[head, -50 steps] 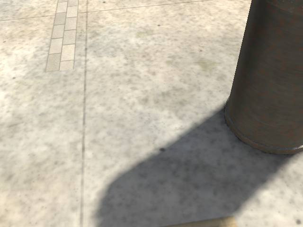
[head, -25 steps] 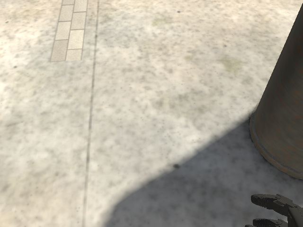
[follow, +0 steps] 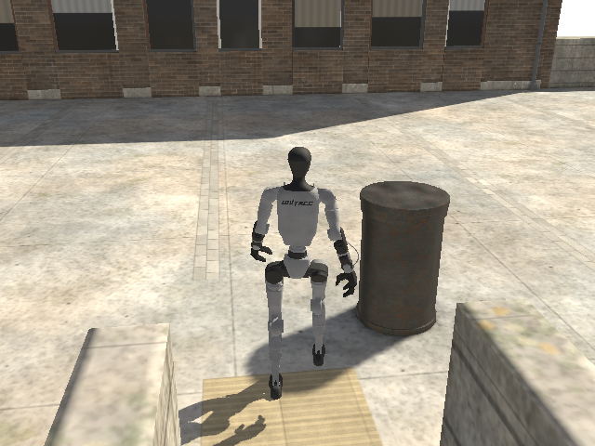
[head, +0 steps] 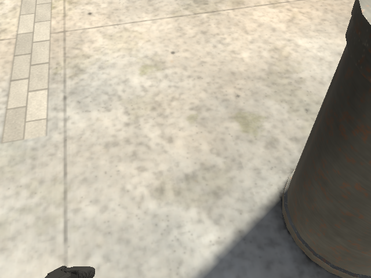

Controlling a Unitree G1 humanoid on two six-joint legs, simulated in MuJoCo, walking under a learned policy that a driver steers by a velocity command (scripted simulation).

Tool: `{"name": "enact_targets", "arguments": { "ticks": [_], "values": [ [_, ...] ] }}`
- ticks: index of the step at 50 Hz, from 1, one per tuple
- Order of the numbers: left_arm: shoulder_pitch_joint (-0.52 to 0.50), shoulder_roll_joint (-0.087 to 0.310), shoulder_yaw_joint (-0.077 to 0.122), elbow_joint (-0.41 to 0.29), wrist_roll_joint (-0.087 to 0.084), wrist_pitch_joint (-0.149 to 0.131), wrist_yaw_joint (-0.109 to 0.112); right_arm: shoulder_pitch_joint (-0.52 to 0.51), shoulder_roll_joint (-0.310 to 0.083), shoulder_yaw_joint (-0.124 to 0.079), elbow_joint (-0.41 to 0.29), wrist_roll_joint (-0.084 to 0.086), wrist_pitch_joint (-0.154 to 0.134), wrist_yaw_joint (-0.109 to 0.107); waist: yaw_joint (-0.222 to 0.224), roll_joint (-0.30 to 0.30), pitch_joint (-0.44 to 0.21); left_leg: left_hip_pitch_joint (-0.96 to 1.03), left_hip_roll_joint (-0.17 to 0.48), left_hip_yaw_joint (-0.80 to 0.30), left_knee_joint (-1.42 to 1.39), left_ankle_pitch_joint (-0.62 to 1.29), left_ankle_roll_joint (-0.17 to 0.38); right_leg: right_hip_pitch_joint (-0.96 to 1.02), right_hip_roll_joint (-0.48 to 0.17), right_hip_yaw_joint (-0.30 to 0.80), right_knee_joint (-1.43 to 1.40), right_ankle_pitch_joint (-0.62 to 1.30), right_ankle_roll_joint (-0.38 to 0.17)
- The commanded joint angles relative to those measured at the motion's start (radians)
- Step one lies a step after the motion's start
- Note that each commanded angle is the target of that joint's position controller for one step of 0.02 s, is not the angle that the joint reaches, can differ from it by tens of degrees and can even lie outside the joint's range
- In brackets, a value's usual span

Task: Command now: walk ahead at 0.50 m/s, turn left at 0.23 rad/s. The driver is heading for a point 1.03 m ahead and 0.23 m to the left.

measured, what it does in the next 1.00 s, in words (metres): walks ahead, turning left: right foot, then left foot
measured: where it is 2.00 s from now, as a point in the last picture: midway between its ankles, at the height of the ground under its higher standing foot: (118, 163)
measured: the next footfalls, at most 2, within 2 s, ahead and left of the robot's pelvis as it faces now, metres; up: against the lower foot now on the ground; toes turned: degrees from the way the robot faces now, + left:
right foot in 0.02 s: +0.18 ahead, -0.13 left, +0.00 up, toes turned -1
left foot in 0.54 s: +0.42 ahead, +0.17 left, +0.00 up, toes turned +20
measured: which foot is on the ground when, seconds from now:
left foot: down 0.00-0.04, up 0.06-0.52, down 0.54-1.00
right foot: up 0.00-0.00, down 0.02-0.54, up 0.56-1.00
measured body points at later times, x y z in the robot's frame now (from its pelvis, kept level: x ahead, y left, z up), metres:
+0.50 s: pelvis +0.26 +0.02 +0.00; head +0.29 +0.04 +0.45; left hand +0.21 +0.31 -0.14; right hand +0.52 -0.16 -0.09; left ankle +0.38 +0.17 -0.71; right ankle +0.14 -0.13 -0.73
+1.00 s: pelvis +0.53 +0.14 +0.01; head +0.55 +0.16 +0.45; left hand +0.63 +0.43 -0.10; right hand +0.67 -0.11 -0.11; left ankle +0.38 +0.16 -0.73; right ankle +0.76 +0.08 -0.69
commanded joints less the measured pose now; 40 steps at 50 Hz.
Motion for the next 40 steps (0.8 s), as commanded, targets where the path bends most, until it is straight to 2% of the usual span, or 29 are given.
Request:
{"name": "enact_targets", "arguments": {
  "ticks": [1, 2, 3, 4, 5, 6, 7, 8, 9, 10, 12, 14, 16, 18, 22, 24, 25, 26, 27, 28, 29, 30, 31, 32, 33, 34, 36, 38, 40],
  "values": [
    [0.309, 0.239, 0.081, 0.017, 0.020, -0.025, 0.016, -0.053, -0.147, -0.021, -0.068, -0.011, -0.003, -0.006, 0.222, 0.072, -0.188, -0.198, 0.183, -0.100, 0.383, 0.606, 0.107, 0.496, -0.045, 0.050, 0.018, -0.017, -0.079],
    [0.434, 0.338, 0.106, 0.033, 0.049, -0.016, 0.027, 0.021, -0.037, 0.008, -0.104, -0.014, -0.022, -0.002, 0.212, -0.143, -0.352, -0.574, 0.027, -0.020, 0.774, 0.234, 0.029, 0.879, -0.307, 0.430, -0.009, -0.124, -0.199],
    [0.450, 0.275, 0.086, 0.045, 0.042, -0.014, 0.023, 0.045, -0.047, 0.008, -0.096, 0.013, -0.040, -0.001, 0.208, -0.257, -0.419, -0.721, -0.018, -0.144, 0.945, -0.229, 0.020, 0.911, -0.391, 0.705, -0.160, -0.184, -0.259],
    [0.381, 0.198, 0.064, 0.034, 0.029, -0.013, 0.024, -0.005, -0.139, -0.017, -0.103, 0.040, -0.041, -0.002, 0.204, -0.174, -0.270, -0.801, 0.045, -0.178, 1.023, -0.188, 0.026, 0.807, -0.354, 0.559, -0.172, -0.218, -0.208],
    [0.311, 0.158, 0.052, 0.021, 0.022, -0.013, 0.026, -0.058, -0.141, -0.020, -0.117, 0.038, -0.036, -0.006, 0.182, -0.121, -0.175, -0.810, 0.100, -0.143, 1.012, -0.102, 0.030, 0.680, -0.320, 0.407, -0.188, -0.177, -0.168],
    [0.244, 0.126, 0.042, 0.019, 0.021, -0.017, 0.018, -0.082, -0.129, -0.023, -0.120, 0.027, -0.025, -0.012, 0.152, -0.067, -0.107, -0.767, 0.135, -0.131, 0.958, -0.023, 0.026, 0.547, -0.274, 0.305, -0.230, -0.126, -0.149],
    [0.199, 0.104, 0.036, 0.018, 0.023, -0.024, 0.015, -0.074, -0.116, -0.031, -0.118, 0.019, -0.008, -0.015, 0.118, -0.079, -0.061, -0.715, 0.165, -0.141, 0.909, 0.036, 0.024, 0.450, -0.237, 0.222, -0.270, -0.085, -0.132],
    [0.173, 0.099, 0.035, 0.021, 0.023, -0.027, 0.015, -0.043, -0.086, -0.027, -0.111, 0.016, 0.007, -0.013, 0.091, -0.094, -0.043, -0.672, 0.177, -0.139, 0.896, 0.068, 0.020, 0.393, -0.223, 0.170, -0.305, -0.077, -0.132],
    [0.170, 0.106, 0.038, 0.027, 0.026, -0.031, 0.015, -0.040, -0.060, -0.023, -0.117, 0.015, 0.018, -0.010, 0.082, -0.089, -0.029, -0.663, 0.183, -0.131, 0.891, 0.091, 0.013, 0.360, -0.221, 0.128, -0.330, -0.037, -0.141],
    [0.168, 0.115, 0.041, 0.030, 0.037, -0.036, 0.015, -0.049, -0.065, -0.026, -0.135, 0.013, 0.028, -0.010, 0.076, -0.078, -0.017, -0.673, 0.179, -0.131, 0.877, 0.117, 0.008, 0.348, -0.219, 0.083, -0.342, 0.025, -0.156],
    [0.181, 0.129, 0.048, 0.043, 0.037, -0.040, 0.026, -0.091, -0.058, -0.028, -0.163, 0.009, 0.038, -0.009, 0.073, -0.060, 0.003, -0.724, 0.184, -0.135, 0.801, 0.198, 0.000, 0.358, -0.217, 0.008, -0.353, 0.073, -0.160],
    [0.202, 0.147, 0.054, 0.054, 0.034, -0.035, 0.036, -0.137, -0.048, -0.025, -0.190, 0.000, 0.037, 0.000, 0.084, -0.047, 0.018, -0.736, 0.182, -0.119, 0.687, 0.303, -0.005, 0.373, -0.206, -0.057, -0.359, 0.085, -0.149],
    [0.207, 0.172, 0.059, 0.054, 0.033, -0.027, 0.044, -0.213, -0.038, -0.020, -0.222, -0.002, 0.032, 0.014, 0.105, -0.037, 0.040, -0.709, 0.172, -0.080, 0.561, 0.394, -0.006, 0.370, -0.190, -0.116, -0.368, 0.080, -0.134],
    [0.240, 0.202, 0.069, 0.060, 0.022, -0.018, 0.048, -0.286, -0.023, -0.010, -0.260, -0.004, 0.030, 0.027, 0.130, -0.021, 0.062, -0.708, 0.159, -0.040, 0.482, 0.410, -0.001, 0.408, -0.214, -0.141, -0.375, 0.064, -0.134],
    [0.275, 0.222, 0.084, 0.075, -0.005, 0.011, 0.042, -0.350, -0.044, -0.012, -0.324, -0.001, 0.039, 0.044, 0.135, -0.026, 0.087, -0.735, 0.136, -0.004, 0.390, 0.296, 0.042, 0.564, -0.261, -0.178, -0.301, 0.188, -0.113],
    [0.251, 0.249, 0.096, 0.064, -0.013, 0.024, 0.043, -0.319, -0.069, -0.026, -0.340, -0.002, 0.044, 0.050, 0.097, -0.056, 0.042, -0.635, 0.082, 0.050, 0.370, 0.202, 0.081, 0.599, -0.260, -0.212, -0.191, 0.482, -0.089],
    [0.239, 0.264, 0.101, 0.060, -0.017, 0.032, 0.046, -0.249, -0.092, -0.042, -0.331, -0.001, 0.047, 0.050, 0.053, -0.071, -0.006, -0.533, 0.041, 0.079, 0.362, 0.160, 0.104, 0.600, -0.252, -0.227, -0.077, 0.642, -0.075],
    [0.225, 0.264, 0.102, 0.058, -0.024, 0.042, 0.050, -0.116, -0.132, -0.068, -0.298, 0.008, 0.047, 0.045, -0.027, -0.058, -0.073, -0.361, -0.004, 0.102, 0.292, 0.188, 0.136, 0.567, -0.220, -0.253, 0.107, 0.695, -0.045],
    [0.245, 0.239, 0.092, 0.051, -0.009, 0.041, 0.052, 0.050, -0.205, -0.107, -0.250, 0.012, 0.054, 0.026, -0.093, -0.002, -0.162, -0.073, -0.010, 0.033, 0.265, 0.216, 0.174, 0.391, -0.177, -0.259, 0.372, 0.529, 0.000],
    [0.317, 0.080, 0.047, 0.001, 0.041, 0.024, 0.046, 0.060, -0.330, -0.129, -0.239, 0.019, 0.057, 0.009, 0.011, 0.285, -0.202, 0.222, 0.242, -0.436, 0.227, 0.206, 0.303, -0.032, -0.019, -0.228, 0.735, -0.360, 0.060],
    [0.282, 0.096, 0.035, -0.038, 0.007, -0.022, 0.036, 0.061, -0.309, -0.112, -0.289, 0.007, 0.034, 0.021, 0.002, 0.250, -0.384, 0.360, 0.379, -0.900, 0.023, -0.014, 0.442, -0.229, 0.100, 0.035, 0.929, -0.580, 0.069],
    [0.152, 0.173, 0.054, -0.068, -0.037, -0.051, 0.028, 0.043, -0.231, -0.091, -0.284, -0.001, 0.016, 0.027, -0.040, 0.138, -0.272, 0.314, 0.366, -0.803, -0.030, 0.034, 0.380, -0.341, 0.047, 0.093, 0.943, -0.489, 0.042],
    [0.137, 0.166, 0.049, -0.071, -0.039, -0.064, 0.028, -0.001, -0.187, -0.079, -0.281, 0.001, 0.005, 0.025, -0.008, 0.097, -0.183, 0.189, 0.334, -0.651, -0.014, 0.119, 0.339, -0.338, -0.003, 0.085, 0.869, -0.393, 0.017],
    [0.149, 0.166, 0.052, -0.049, -0.012, -0.065, 0.036, -0.080, -0.142, -0.064, -0.295, 0.001, 0.001, 0.024, 0.038, 0.033, -0.125, 0.037, 0.293, -0.528, -0.006, 0.231, 0.301, -0.263, -0.048, 0.082, 0.784, -0.325, 0.015],
    [0.170, 0.181, 0.062, -0.038, 0.005, -0.054, 0.038, -0.133, -0.106, -0.051, -0.310, -0.009, -0.001, 0.021, 0.075, 0.049, -0.104, -0.071, 0.266, -0.447, -0.017, 0.346, 0.284, -0.181, -0.078, 0.086, 0.720, -0.282, 0.018],
    [0.186, 0.181, 0.065, -0.033, 0.008, -0.039, 0.034, -0.151, -0.096, -0.046, -0.318, -0.018, -0.001, 0.017, 0.093, 0.059, -0.094, -0.133, 0.248, -0.410, -0.038, 0.401, 0.277, -0.128, -0.088, 0.085, 0.691, -0.260, 0.022],
    [0.192, 0.148, 0.060, -0.033, 0.015, -0.016, 0.032, -0.132, -0.114, -0.048, -0.306, -0.014, -0.008, 0.009, 0.104, 0.049, -0.077, -0.193, 0.234, -0.340, -0.072, 0.499, 0.280, -0.106, -0.090, 0.063, 0.614, -0.227, 0.042],
    [0.136, 0.124, 0.052, -0.054, 0.021, -0.004, 0.034, -0.094, -0.138, -0.054, -0.287, -0.010, -0.012, -0.004, 0.089, 0.046, -0.044, -0.206, 0.218, -0.278, -0.097, 0.559, 0.272, -0.148, -0.085, 0.048, 0.511, -0.135, 0.065],
    [0.075, 0.113, 0.047, -0.072, 0.021, -0.004, 0.031, -0.068, -0.139, -0.052, -0.273, -0.008, -0.009, -0.014, 0.066, 0.057, -0.026, -0.194, 0.189, -0.224, -0.103, 0.568, 0.239, -0.167, -0.072, 0.038, 0.376, 0.000, 0.073]
  ]
}}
